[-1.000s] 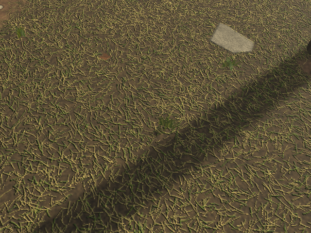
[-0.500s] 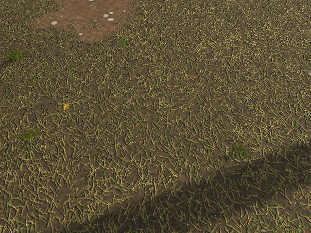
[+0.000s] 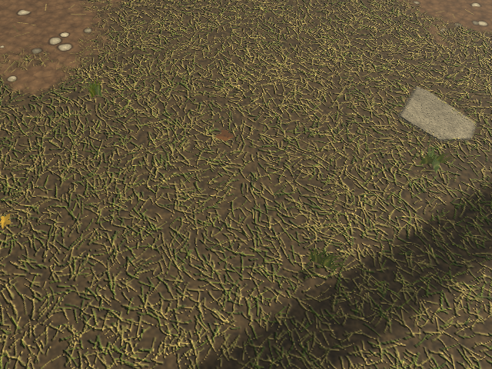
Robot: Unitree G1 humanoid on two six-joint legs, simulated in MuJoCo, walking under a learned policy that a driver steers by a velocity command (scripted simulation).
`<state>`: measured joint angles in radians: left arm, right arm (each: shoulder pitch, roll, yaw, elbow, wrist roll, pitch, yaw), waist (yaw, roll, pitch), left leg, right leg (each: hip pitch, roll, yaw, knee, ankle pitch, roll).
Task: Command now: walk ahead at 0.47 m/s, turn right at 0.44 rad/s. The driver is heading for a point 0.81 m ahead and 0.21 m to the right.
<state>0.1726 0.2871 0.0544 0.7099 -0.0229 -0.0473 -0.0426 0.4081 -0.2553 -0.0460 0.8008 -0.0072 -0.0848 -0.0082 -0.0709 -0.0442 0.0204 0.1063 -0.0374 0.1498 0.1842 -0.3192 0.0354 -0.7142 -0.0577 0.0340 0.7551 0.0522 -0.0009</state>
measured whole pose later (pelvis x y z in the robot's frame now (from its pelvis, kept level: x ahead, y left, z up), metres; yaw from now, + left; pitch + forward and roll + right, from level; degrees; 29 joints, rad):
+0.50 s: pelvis +0.29 -0.03 +0.01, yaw -17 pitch +2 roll +0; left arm 0.31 0.29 0.06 0.70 -0.02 -0.04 0.00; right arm 0.09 -0.30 -0.03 0.65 -0.01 -0.09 0.00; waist 0.07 0.04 0.05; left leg -0.66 0.09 -0.12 0.66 0.02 -0.08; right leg -0.15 0.13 0.15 0.38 -0.24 -0.09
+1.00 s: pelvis +0.55 -0.09 +0.01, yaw -34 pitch +1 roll +2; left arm 0.12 0.29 0.05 0.62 -0.02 -0.02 -0.03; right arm 0.36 -0.29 -0.06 0.81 0.01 -0.09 0.01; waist -0.09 -0.04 0.04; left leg 0.01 -0.01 0.15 0.25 -0.27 0.01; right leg -0.66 -0.08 0.06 0.76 -0.05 0.00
